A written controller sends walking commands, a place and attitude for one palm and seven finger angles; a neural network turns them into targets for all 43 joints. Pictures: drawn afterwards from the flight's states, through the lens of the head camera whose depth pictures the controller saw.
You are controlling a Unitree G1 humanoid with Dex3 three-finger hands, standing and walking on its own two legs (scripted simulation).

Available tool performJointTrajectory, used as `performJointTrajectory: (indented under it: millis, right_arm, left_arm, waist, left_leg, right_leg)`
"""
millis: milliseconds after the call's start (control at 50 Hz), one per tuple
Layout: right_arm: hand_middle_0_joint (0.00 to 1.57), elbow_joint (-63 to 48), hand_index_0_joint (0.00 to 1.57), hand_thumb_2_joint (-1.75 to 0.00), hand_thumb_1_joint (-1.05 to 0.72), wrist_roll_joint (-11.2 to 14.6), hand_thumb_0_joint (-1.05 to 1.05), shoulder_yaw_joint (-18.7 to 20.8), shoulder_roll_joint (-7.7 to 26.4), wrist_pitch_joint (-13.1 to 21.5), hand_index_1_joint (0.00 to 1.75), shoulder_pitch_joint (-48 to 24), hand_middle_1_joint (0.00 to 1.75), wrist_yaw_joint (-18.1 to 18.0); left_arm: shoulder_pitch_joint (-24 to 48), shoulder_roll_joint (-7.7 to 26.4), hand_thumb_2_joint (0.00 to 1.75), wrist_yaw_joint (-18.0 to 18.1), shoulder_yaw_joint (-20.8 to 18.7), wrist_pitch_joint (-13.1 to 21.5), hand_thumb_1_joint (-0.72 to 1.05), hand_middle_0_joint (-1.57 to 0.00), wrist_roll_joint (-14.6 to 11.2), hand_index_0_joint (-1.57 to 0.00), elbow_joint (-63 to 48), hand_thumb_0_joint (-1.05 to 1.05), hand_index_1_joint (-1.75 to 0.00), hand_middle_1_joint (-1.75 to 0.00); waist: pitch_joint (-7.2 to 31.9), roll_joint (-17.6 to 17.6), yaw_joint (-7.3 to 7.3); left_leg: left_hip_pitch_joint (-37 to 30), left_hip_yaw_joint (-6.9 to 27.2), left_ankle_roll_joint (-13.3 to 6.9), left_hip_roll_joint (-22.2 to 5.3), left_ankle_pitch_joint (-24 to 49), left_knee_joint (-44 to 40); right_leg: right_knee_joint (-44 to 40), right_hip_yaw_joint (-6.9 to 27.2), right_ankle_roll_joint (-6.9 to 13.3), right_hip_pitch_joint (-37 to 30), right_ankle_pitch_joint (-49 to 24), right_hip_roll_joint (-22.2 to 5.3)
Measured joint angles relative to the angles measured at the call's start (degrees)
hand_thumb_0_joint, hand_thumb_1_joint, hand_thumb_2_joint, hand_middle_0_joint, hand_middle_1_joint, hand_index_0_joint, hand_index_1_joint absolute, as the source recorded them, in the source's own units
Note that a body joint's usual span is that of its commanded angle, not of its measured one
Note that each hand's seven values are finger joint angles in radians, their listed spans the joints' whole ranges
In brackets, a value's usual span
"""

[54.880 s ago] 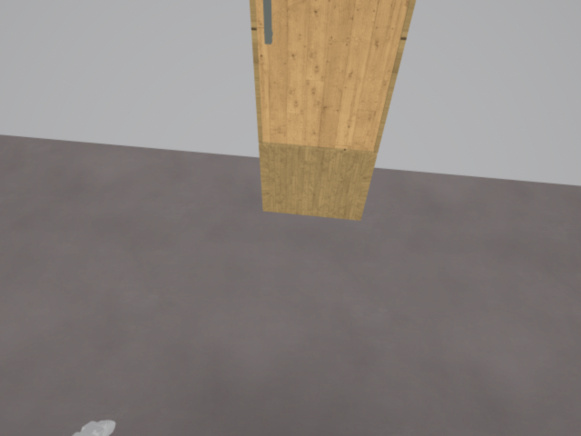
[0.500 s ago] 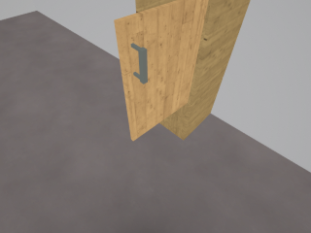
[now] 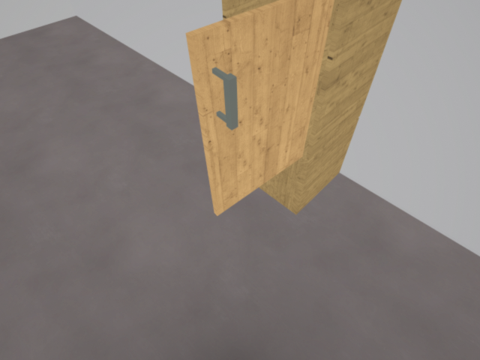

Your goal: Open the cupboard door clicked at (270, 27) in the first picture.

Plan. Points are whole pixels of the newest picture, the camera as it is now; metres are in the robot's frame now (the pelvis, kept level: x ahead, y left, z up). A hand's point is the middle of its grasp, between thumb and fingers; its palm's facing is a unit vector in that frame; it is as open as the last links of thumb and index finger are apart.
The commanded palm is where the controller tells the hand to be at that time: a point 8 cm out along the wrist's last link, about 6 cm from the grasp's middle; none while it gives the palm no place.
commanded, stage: let the arm hang, fingers relaxed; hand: left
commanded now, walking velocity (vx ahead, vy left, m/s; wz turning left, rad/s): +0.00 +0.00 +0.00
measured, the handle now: (225, 99) +0.60 +0.07 +0.11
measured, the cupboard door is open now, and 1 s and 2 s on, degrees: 85 85 85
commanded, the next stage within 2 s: look to check the result in 0.32 s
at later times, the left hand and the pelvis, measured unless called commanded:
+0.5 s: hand out of the picture +0.10 +0.22 -0.15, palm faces -0.02 -0.94 -0.33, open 7.4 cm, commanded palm none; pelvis +0.02 -0.02 +0.01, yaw +0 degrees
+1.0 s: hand out of the picture +0.11 +0.21 -0.15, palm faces -0.04 -0.94 -0.33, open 7.4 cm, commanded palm none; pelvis +0.04 -0.03 +0.01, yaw -1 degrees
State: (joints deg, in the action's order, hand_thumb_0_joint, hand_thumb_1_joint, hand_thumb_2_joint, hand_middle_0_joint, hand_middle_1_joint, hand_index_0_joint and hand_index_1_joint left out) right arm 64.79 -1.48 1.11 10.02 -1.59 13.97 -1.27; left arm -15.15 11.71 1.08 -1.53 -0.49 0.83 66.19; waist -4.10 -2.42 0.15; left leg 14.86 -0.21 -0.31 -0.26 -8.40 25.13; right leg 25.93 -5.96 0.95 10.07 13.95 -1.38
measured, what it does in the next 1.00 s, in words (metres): shifts its weight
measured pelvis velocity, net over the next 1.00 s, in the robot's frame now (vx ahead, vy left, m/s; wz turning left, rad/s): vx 0.04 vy -0.03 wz -0.02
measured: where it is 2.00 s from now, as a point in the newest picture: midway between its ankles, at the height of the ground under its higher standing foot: outside the picture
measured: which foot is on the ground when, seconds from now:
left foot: down 0.00-1.00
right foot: down 0.00-1.00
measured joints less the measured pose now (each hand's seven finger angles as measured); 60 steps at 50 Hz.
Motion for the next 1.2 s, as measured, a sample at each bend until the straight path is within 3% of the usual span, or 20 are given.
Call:
performJointTrajectory:
  millis: [280, 600, 1200]
  right_arm:
    - [0.2, -0.46, 0.2, -0.9, -0.91, 0.02, 0.01, 0.16, 4.01, 1.18, 0.3, -5.53, 0.3, 0.33]
    - [0.2, -0.05, 0.2, -0.9, -0.91, 0.24, 0.01, -0.27, 8.25, 1.03, 0.3, -8.17, 0.3, 0.44]
    - [0.2, 0.04, 0.2, -0.9, -0.91, 0.47, 0.01, -0.77, 7.1, 1.08, 0.3, -7.89, 0.3, 0.1]
  left_arm:
    - [7.93, 1.38, 0.9, -0.55, 0.17, 1.5, 0.91, -0.21, 0.06, -0.2, -2.58, 0.0, -0.3, -0.3]
    - [9.2, 5.4, 0.9, -0.65, 0.33, 1.48, 0.9, -0.21, -0.15, -0.2, -1.51, 0.0, -0.3, -0.3]
    - [8.52, 4.53, 0.9, -0.29, 0.75, 1.74, 0.9, -0.21, -0.23, -0.2, -1.68, 0.0, -0.3, -0.3]
  waist:
    - [0.28, 0.43, 0.7]
    - [-0.6, 0.32, 0.38]
    - [-0.03, 0.83, 0.36]
  left_leg:
    - [-2.5, 0.01, 0.79, -0.48, 0.68, -3.1]
    - [-5.26, 0.08, 1.83, -1.49, 0.83, -6.09]
    - [-7.83, -0.87, 2.49, -2.26, -0.51, -7.49]
  right_leg:
    - [-2.73, 0.01, 0.49, -2.23, -0.48, 0.62]
    - [-6.7, 0.01, 1.26, -5.31, -1.17, 1.84]
    - [-8.98, 1.01, 1.67, -7.86, -0.65, 2.64]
